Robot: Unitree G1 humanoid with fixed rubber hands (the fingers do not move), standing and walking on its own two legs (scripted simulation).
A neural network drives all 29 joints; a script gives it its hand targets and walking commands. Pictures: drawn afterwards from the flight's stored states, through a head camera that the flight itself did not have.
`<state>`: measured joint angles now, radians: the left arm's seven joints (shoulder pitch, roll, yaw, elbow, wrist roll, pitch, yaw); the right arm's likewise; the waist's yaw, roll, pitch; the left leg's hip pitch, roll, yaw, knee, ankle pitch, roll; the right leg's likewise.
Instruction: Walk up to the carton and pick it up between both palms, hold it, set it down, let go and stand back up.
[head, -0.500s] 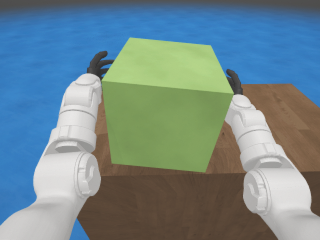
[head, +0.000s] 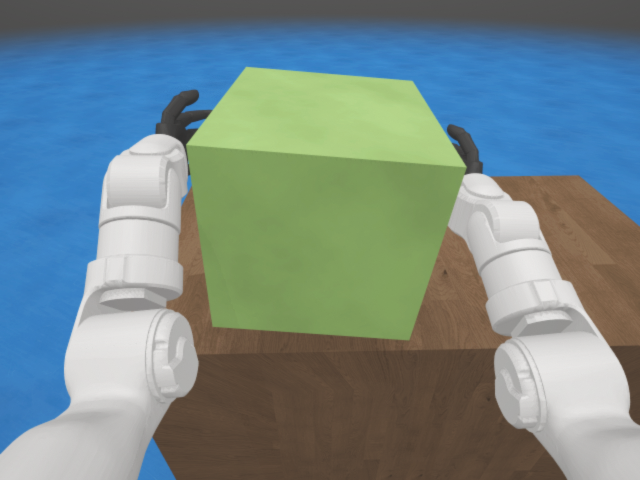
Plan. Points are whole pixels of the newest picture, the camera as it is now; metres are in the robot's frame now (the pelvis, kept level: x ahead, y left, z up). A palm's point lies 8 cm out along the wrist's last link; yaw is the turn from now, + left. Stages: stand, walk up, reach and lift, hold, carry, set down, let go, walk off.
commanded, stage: reach and lift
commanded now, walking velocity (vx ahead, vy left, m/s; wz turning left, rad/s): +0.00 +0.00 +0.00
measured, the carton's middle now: (321, 192) +0.46 +0.00 +0.21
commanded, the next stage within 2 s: hold in 1.18 s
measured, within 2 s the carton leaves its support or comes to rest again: neither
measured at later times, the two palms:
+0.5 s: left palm (172, 150) +0.39 +0.17 +0.30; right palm (474, 169) +0.39 -0.18 +0.27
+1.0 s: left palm (172, 144) +0.39 +0.17 +0.31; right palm (484, 150) +0.39 -0.18 +0.30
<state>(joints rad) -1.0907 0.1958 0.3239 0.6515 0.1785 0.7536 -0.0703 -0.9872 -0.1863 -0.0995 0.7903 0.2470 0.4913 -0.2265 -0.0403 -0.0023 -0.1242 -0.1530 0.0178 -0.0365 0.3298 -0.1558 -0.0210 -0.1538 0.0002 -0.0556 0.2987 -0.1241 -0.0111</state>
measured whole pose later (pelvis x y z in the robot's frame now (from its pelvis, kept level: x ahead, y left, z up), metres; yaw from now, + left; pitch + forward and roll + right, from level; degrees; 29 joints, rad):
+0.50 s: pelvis +0.00 +0.00 +0.00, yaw +0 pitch -1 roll +0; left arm -1.06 0.18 0.32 0.50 0.18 0.88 -0.07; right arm -1.04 -0.23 -0.09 0.73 0.30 0.62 -0.23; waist -0.05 0.00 -0.12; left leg -0.15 0.02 -0.04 0.33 -0.16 -0.02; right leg -0.15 0.00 -0.06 0.30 -0.12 -0.01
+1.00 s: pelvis +0.00 +0.00 +0.00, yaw +0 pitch -1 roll +0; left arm -1.06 0.18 0.32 0.47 0.17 0.92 -0.05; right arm -1.11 -0.25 -0.08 0.77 0.32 0.66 -0.23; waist -0.06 0.00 -0.14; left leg -0.15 0.02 -0.04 0.33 -0.16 -0.03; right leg -0.15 0.00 -0.06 0.30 -0.12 -0.01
